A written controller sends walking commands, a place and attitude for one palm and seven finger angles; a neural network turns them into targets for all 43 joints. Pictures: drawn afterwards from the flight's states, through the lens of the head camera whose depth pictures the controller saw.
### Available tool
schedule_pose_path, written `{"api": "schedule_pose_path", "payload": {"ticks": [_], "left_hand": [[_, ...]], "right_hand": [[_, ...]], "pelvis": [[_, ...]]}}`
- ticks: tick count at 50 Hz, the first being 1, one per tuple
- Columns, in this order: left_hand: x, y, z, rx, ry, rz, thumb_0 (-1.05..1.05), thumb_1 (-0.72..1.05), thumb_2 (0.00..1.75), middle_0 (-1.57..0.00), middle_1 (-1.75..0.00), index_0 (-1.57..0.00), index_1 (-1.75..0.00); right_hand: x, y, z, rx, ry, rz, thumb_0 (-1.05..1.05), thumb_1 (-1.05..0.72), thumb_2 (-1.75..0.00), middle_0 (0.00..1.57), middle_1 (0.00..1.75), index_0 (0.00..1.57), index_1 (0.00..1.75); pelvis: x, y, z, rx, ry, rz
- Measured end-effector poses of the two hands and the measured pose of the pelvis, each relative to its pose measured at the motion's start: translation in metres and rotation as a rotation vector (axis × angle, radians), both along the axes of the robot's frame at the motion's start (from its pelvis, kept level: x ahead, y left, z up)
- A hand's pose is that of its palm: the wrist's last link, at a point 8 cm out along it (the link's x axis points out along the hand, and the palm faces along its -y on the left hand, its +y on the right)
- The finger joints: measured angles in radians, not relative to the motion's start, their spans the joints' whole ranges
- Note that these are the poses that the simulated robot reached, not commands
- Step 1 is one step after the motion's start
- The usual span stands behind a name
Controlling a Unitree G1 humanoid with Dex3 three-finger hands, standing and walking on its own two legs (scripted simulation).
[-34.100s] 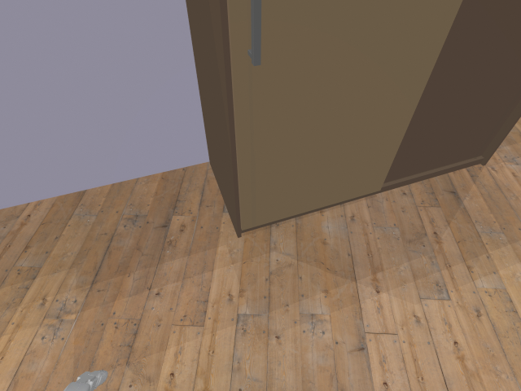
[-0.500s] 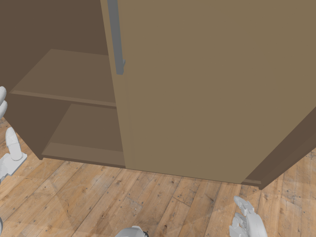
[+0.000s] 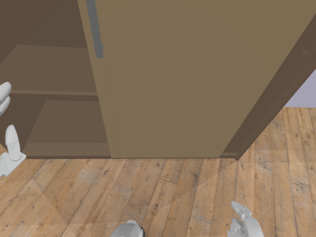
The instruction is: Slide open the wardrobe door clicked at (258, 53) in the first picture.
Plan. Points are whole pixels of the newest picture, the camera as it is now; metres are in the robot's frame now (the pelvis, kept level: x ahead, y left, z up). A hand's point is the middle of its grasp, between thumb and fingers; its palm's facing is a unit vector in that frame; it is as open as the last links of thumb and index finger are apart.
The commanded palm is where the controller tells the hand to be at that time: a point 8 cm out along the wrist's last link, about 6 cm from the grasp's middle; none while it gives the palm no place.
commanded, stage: stop stepping back and stand still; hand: left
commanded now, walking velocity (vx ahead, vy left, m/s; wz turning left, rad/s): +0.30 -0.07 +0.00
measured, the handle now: (94, 11) +0.64 +0.28 +0.24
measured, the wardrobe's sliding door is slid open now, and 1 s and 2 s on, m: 0.59 0.59 0.59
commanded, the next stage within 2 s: let the arm hang, fingers relaxed in 1.28 s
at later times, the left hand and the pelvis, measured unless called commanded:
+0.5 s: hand out of the picture +0.16 +0.31 +0.19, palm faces +0.52 -0.77 -0.36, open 7.4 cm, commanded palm +0.10 +0.32 +0.19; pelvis -0.04 +0.02 +0.02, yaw -1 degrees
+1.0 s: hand out of the picture +0.21 +0.33 +0.16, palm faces +0.46 -0.77 -0.44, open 7.4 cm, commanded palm +0.15 +0.36 +0.19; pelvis +0.01 +0.06 +0.01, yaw +0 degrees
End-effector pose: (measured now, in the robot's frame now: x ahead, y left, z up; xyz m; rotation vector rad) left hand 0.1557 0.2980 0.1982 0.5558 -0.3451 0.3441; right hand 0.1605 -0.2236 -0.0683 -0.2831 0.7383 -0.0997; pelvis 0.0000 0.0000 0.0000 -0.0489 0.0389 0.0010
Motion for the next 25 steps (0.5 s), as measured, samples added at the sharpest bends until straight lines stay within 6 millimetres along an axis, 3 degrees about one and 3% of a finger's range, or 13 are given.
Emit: {"api": "schedule_pose_path", "payload": {"ticks": [4, 10, 13, 17, 21, 25], "left_hand": [[0.004, 0.014, -0.004, -0.047, -0.059, 0.010, 0.01, 0.88, 0.90, -0.21, -0.30, -0.22, -0.30], [0.013, 0.019, -0.011, -0.151, -0.001, 0.027, 0.01, 0.89, 0.90, -0.21, -0.30, -0.21, -0.30], [-0.006, 0.007, -0.005, -0.107, 0.048, -0.007, 0.01, 0.89, 0.90, -0.21, -0.30, -0.21, -0.30], [-0.045, -0.004, 0.003, -0.016, 0.066, -0.045, 0.01, 0.89, 0.90, -0.21, -0.30, -0.21, -0.30], [-0.058, 0.017, 0.009, -0.028, 0.015, 0.030, 0.01, 0.88, 0.90, -0.21, -0.30, -0.22, -0.30], [-0.045, 0.044, 0.000, -0.107, -0.014, 0.138, 0.01, 0.89, 0.90, -0.21, -0.30, -0.22, -0.30]], "right_hand": [[-0.025, -0.008, -0.001, -0.009, -0.016, -0.107, 0.01, -0.91, -0.90, 0.20, 0.30, 0.21, 0.30], [-0.060, -0.007, 0.015, -0.008, -0.042, -0.139, 0.01, -0.91, -0.90, 0.20, 0.30, 0.21, 0.30], [-0.075, -0.007, 0.024, 0.003, -0.045, -0.127, 0.01, -0.91, -0.90, 0.20, 0.30, 0.21, 0.30], [-0.088, -0.014, 0.016, -0.016, 0.004, -0.118, 0.01, -0.90, -0.90, 0.20, 0.30, 0.21, 0.30], [-0.097, -0.015, 0.015, -0.040, 0.070, -0.134, 0.01, -0.91, -0.90, 0.20, 0.30, 0.21, 0.30], [-0.094, -0.008, 0.016, -0.063, 0.048, -0.134, 0.01, -0.91, -0.90, 0.20, 0.30, 0.21, 0.30]], "pelvis": [[0.006, 0.007, -0.006, 0.021, -0.039, -0.026], [-0.021, 0.008, 0.010, 0.023, -0.082, -0.020], [-0.033, 0.006, 0.017, 0.020, -0.072, -0.011], [-0.047, 0.008, 0.013, 0.047, -0.054, -0.034], [-0.046, 0.013, 0.020, 0.057, -0.027, -0.042], [-0.045, 0.025, 0.021, 0.066, -0.016, -0.024]]}}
